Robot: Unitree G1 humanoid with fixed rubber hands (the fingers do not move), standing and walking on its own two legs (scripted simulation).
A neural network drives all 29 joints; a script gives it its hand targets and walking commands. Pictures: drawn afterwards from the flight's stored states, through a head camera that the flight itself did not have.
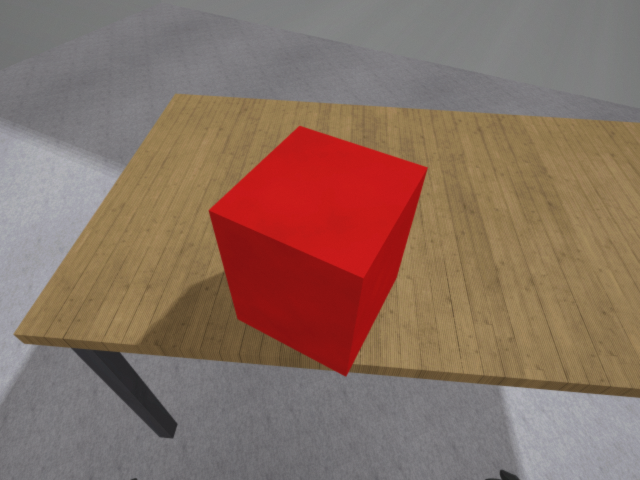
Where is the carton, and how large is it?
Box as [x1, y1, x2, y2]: [209, 126, 427, 376]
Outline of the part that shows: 299,126 209,209 209,213 237,318 345,376 396,277 427,167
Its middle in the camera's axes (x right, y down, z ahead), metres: +0.00 +0.02 +0.58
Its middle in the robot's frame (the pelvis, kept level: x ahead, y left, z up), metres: +0.44 +0.02 +0.03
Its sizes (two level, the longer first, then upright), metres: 0.210 0.200 0.250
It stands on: a table, 0.67 m high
